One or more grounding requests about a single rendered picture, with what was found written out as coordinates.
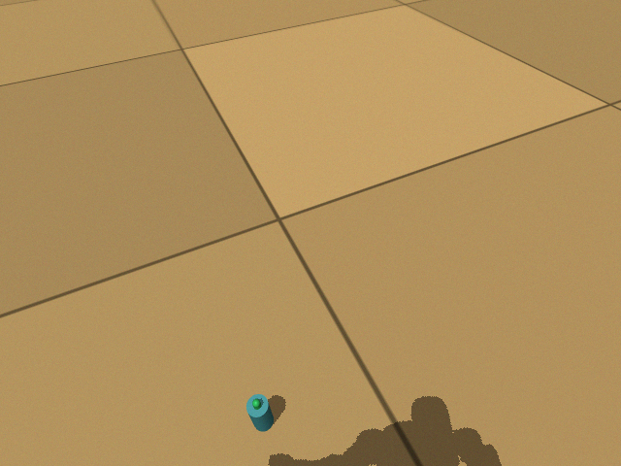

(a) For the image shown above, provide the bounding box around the bottle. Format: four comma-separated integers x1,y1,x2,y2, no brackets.
246,394,274,432

